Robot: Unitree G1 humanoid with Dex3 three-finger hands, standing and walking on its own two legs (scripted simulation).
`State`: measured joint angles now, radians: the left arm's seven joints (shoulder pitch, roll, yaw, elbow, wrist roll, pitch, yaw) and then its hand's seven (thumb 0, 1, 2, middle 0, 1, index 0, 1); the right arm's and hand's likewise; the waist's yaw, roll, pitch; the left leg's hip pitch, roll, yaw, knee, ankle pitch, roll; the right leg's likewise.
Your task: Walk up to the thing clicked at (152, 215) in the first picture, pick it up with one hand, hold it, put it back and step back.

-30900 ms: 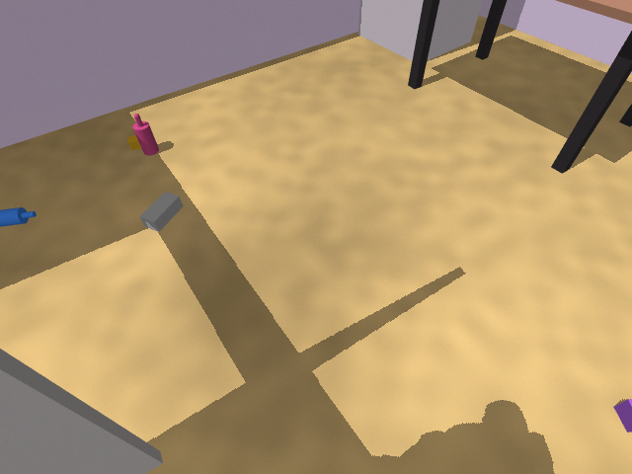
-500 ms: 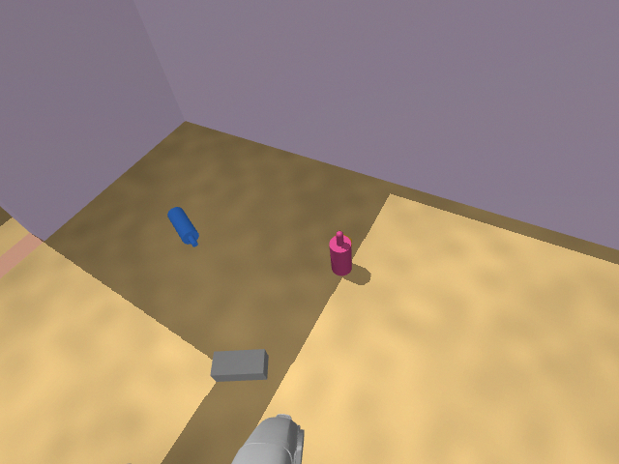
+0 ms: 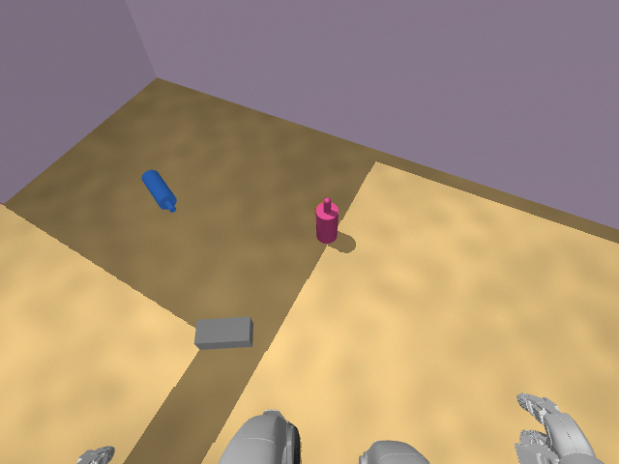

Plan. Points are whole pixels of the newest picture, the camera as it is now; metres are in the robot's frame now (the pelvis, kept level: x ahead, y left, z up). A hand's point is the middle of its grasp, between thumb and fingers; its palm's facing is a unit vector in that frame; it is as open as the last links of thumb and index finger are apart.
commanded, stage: walk up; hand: left
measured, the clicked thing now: (224, 333) +0.49 +0.33 -0.71
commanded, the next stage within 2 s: stand in 1.28 s
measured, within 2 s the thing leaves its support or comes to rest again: neither
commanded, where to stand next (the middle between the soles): +0.11 +0.07 m, yaw +2 degrees
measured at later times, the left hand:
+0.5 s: hand out of the picture +0.06 +0.29 -0.12, palm faces +0.02 -0.93 -0.37, open 7.4 cm
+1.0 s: hand out of the picture +0.07 +0.26 -0.13, palm faces +0.06 -0.94 -0.34, open 7.3 cm
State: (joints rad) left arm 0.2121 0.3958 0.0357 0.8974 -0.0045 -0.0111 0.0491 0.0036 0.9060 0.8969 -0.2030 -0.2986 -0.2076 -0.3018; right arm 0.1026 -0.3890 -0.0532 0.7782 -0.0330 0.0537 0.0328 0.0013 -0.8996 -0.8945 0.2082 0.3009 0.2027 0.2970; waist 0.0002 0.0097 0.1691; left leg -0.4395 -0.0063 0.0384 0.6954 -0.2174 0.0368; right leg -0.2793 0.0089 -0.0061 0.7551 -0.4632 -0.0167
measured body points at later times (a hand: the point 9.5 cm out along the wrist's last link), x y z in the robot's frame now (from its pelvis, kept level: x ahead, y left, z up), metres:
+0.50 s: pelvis -0.01 +0.02 +0.02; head +0.00 +0.03 +0.47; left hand +0.06 +0.34 -0.10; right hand +0.04 -0.30 -0.09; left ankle -0.02 +0.16 -0.71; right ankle +0.03 -0.12 -0.68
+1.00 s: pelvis +0.01 +0.00 +0.03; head +0.02 +0.00 +0.48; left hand +0.07 +0.31 -0.10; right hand +0.09 -0.29 -0.11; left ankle -0.01 +0.14 -0.71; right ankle +0.06 -0.13 -0.71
